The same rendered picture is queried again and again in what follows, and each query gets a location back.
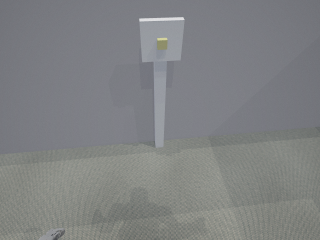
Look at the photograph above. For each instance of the button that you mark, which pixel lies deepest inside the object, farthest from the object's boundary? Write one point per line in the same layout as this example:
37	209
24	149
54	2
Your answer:
162	43

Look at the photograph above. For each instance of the panel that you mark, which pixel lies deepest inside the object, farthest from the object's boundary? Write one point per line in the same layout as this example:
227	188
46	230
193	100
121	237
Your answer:
171	28

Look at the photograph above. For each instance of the left robot hand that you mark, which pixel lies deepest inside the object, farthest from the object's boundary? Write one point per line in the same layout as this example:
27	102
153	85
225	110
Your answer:
53	234

